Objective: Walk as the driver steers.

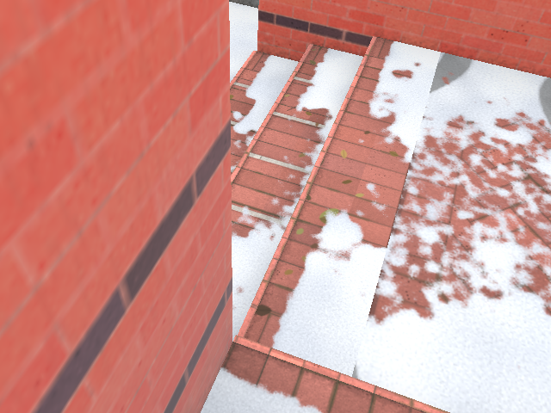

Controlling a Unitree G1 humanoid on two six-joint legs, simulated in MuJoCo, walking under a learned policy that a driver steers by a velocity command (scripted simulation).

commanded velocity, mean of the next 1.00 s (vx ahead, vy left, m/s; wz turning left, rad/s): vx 0.50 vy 0.00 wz -0.47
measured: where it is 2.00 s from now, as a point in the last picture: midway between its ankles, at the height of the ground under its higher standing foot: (403, 365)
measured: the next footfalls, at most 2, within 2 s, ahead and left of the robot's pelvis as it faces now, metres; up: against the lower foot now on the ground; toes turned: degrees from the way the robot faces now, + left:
left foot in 0.06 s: +0.19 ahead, +0.12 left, -0.15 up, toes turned +3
right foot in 0.48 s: +0.28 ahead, -0.15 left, -0.15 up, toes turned -13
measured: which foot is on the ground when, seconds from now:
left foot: up 0.00-0.04, down 0.06-0.50, up 0.52-0.94, down 0.96-1.00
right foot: down 0.00-0.08, up 0.10-0.46, down 0.48-0.96, up 0.98-1.00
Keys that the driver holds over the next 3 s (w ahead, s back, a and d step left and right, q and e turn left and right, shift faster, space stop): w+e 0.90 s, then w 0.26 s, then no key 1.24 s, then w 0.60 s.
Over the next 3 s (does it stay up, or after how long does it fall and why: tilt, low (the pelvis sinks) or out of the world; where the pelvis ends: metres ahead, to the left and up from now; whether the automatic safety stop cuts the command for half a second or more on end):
stays up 1.02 -0.42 -0.38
